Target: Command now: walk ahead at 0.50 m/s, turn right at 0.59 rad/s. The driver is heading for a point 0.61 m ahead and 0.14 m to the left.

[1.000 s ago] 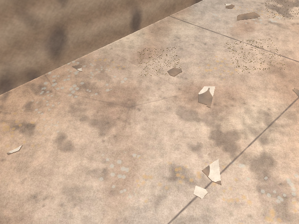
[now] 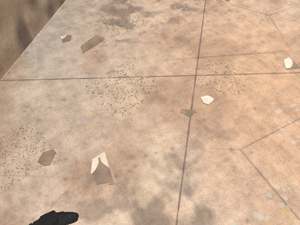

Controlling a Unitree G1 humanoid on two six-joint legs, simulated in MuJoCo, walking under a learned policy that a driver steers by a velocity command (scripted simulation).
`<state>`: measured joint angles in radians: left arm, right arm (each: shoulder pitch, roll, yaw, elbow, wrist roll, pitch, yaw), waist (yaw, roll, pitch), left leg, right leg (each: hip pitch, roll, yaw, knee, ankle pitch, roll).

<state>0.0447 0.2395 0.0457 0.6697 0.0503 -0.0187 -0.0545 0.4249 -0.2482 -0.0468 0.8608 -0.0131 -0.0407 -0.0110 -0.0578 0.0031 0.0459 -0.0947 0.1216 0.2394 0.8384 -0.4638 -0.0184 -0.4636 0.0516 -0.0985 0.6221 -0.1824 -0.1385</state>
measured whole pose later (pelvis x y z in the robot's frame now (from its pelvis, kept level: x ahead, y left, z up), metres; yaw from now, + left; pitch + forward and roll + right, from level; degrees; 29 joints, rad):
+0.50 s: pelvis +0.28 +0.02 +0.00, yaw +3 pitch +2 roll -1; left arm 0.39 0.25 0.04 0.89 0.03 -0.07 0.02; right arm 0.14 -0.25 -0.03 0.73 -0.04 -0.03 0.04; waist 0.03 0.00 0.04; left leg -0.50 -0.02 0.09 0.57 -0.13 0.13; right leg 0.15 0.06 -0.10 0.32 -0.45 -0.06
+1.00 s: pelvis +0.54 +0.05 +0.01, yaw +14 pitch +1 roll +2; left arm 0.15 0.24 0.00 0.75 0.03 -0.06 0.01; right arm 0.37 -0.26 -0.05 0.83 -0.01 -0.03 -0.01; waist -0.06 -0.03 0.04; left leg -0.05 -0.16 -0.11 0.46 -0.39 0.10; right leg -0.44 0.00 -0.01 0.52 -0.05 -0.04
